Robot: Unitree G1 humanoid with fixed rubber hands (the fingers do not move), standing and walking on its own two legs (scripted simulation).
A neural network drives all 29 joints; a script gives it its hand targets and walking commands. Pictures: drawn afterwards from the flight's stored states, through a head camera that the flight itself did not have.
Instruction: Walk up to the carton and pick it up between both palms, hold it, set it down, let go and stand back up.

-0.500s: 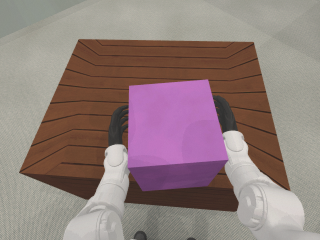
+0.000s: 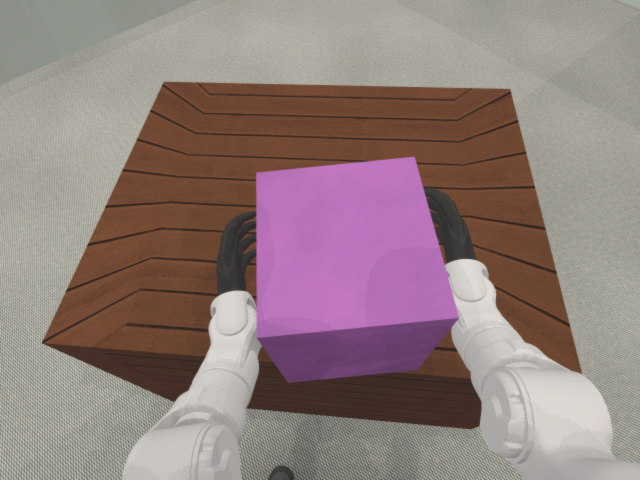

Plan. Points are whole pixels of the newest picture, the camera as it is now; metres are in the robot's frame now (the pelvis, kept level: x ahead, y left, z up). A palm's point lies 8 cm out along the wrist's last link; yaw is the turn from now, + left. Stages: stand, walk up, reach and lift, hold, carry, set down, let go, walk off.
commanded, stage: reach and lift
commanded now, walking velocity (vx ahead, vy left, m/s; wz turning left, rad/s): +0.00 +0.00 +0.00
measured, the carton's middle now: (344, 281) +0.38 +0.03 -0.04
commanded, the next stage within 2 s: none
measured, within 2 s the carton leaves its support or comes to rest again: leaves its support in 0.12 s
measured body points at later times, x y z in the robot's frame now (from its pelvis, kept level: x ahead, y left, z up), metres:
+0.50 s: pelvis -0.01 +0.00 +0.00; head +0.02 -0.01 +0.45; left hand +0.38 +0.18 +0.07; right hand +0.44 -0.11 +0.08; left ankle +0.01 +0.16 -0.73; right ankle +0.01 -0.11 -0.73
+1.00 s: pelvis -0.01 +0.01 +0.01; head -0.03 +0.03 +0.46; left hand +0.38 +0.18 +0.13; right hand +0.41 -0.11 +0.14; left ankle +0.01 +0.16 -0.73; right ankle +0.01 -0.11 -0.73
